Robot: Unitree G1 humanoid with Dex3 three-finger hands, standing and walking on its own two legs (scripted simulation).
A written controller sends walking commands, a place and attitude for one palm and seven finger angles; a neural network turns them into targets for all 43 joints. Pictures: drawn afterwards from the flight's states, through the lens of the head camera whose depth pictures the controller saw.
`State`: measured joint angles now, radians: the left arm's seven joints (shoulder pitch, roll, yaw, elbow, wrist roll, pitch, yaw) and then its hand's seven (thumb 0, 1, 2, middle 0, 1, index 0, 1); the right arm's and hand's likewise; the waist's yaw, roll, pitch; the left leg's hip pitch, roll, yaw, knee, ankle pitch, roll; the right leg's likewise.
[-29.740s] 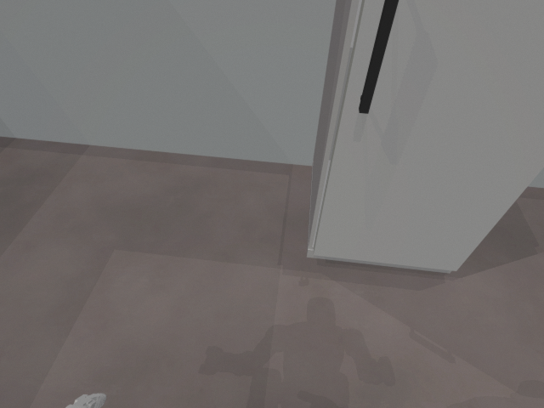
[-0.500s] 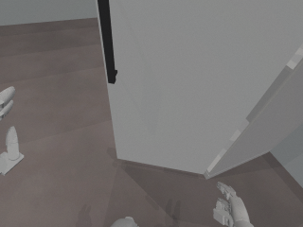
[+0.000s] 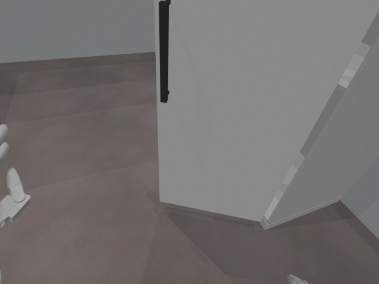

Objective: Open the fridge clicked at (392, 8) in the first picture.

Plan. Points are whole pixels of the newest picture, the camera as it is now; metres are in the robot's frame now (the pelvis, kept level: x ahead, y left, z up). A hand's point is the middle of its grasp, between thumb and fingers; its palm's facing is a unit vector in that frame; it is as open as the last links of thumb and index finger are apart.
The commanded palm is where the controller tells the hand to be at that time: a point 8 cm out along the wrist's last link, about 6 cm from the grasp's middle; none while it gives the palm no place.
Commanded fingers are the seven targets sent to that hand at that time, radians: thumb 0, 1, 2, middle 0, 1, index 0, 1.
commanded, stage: stop stepping back and stand still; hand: left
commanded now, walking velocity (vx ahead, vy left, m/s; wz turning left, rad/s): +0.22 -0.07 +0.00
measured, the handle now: (165, 56) +0.71 +0.16 +0.19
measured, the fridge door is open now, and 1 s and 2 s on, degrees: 58 58 58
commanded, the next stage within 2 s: let the arm hang, fingers relaxed in 1.08 s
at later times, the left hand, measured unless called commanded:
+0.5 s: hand (14, 205) +0.17 +0.30 +0.15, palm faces +0.55 -0.76 -0.36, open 7.4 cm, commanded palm +0.11 +0.33 +0.18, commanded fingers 0.00 0.90 0.90 -0.20 -0.30 -0.20 -0.30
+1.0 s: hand (27, 184) +0.21 +0.30 +0.16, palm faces +0.46 -0.76 -0.47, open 7.4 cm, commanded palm +0.15 +0.34 +0.18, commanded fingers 0.00 0.90 0.90 -0.20 -0.30 -0.20 -0.30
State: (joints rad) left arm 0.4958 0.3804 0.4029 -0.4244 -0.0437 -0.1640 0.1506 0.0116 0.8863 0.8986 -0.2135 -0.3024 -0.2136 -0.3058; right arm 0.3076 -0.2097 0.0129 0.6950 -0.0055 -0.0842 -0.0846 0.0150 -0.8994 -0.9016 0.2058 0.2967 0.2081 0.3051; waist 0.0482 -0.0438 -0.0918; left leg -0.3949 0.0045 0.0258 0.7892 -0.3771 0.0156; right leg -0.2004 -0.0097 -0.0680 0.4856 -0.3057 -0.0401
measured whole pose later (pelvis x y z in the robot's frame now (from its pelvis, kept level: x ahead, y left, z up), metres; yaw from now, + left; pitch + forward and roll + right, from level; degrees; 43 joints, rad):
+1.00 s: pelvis +0.03 +0.03 +0.00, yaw +4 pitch +1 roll +0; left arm 0.54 0.40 0.40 -0.47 -0.04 -0.20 0.14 0.02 0.89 0.90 -0.21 -0.30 -0.21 -0.31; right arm 0.18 -0.21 0.01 0.59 0.01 -0.09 -0.07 0.01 -0.90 -0.90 0.20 0.30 0.21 0.30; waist 0.01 -0.01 0.02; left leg -0.25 0.02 0.06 0.49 -0.25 0.01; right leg -0.19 0.01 -0.02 0.46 -0.29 -0.01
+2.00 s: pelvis +0.00 +0.04 +0.00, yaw +6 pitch -1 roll +0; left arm 0.20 0.23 0.03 1.12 0.01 0.00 0.01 0.01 0.91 0.90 -0.20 -0.30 -0.20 -0.30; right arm 0.21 -0.20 -0.01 1.10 -0.02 0.01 -0.01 0.01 -0.90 -0.90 0.20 0.30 0.21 0.30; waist 0.00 0.03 0.04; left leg -0.23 -0.01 0.04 0.43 -0.19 0.03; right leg -0.17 -0.01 -0.04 0.42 -0.23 0.00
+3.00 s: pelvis +0.05 +0.02 +0.01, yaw +5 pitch +0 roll +0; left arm 0.09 0.31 0.02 1.12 0.01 -0.02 0.00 0.01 0.91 0.90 -0.20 -0.30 -0.20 -0.30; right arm 0.08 -0.32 0.00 1.12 -0.01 0.00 -0.01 0.01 -0.90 -0.90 0.20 0.30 0.21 0.30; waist -0.01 0.01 0.05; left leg -0.11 0.01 0.04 0.30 -0.18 -0.01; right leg -0.05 0.01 -0.03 0.29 -0.23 -0.02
